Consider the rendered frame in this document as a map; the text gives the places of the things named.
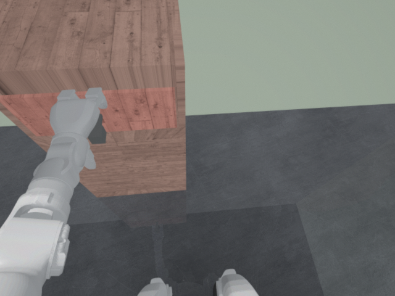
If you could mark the cabinet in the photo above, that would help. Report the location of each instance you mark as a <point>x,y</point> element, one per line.
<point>47,46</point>

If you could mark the robot left hand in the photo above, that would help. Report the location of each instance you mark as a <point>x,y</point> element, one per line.
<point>75,115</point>

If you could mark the robot right thigh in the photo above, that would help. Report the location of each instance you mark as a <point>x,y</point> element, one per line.
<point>234,285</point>

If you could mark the drawer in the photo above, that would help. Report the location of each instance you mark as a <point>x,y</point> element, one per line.
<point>127,109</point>

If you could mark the handle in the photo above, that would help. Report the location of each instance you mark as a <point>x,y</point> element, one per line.
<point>98,134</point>

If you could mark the left robot forearm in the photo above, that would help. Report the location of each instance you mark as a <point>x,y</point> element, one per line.
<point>49,192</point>

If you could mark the left robot shin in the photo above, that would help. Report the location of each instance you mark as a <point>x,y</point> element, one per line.
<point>155,280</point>

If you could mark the robot left upper arm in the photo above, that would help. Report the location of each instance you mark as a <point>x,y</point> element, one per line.
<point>31,251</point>

